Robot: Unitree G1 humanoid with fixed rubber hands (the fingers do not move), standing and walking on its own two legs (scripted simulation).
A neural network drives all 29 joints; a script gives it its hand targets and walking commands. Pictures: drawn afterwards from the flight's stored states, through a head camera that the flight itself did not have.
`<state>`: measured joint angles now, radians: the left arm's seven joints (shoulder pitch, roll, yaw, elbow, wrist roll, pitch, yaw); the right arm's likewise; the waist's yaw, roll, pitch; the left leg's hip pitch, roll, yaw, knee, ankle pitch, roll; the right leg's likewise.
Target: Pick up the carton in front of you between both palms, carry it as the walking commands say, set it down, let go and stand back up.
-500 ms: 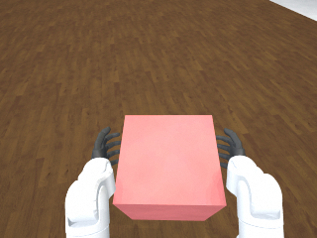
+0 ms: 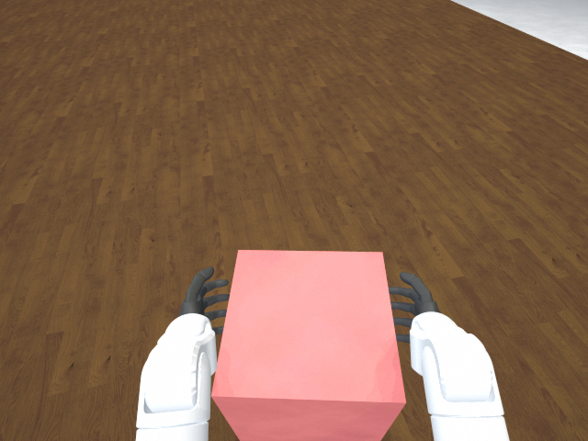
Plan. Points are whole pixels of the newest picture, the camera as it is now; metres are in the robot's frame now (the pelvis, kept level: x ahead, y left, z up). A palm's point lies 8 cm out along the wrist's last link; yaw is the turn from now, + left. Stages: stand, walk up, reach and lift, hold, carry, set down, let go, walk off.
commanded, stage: carry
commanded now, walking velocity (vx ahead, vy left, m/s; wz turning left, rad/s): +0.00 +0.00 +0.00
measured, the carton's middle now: (308, 353) +0.29 +0.00 -0.05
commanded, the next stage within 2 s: hold in 1.34 s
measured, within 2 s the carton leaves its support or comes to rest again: neither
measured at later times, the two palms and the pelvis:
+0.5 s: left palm (196, 359) +0.25 +0.15 +0.02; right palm (425, 356) +0.24 -0.15 +0.02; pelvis -0.04 +0.00 +0.00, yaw -1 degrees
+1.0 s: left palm (189, 380) +0.22 +0.15 +0.03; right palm (433, 376) +0.21 -0.15 +0.03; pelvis -0.07 +0.01 +0.00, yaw -1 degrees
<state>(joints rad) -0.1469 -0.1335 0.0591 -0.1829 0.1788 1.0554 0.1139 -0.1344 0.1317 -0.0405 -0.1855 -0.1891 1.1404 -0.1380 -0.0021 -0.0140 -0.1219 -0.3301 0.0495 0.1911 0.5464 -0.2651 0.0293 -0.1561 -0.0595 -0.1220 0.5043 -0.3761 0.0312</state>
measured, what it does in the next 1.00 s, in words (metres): shifts its weight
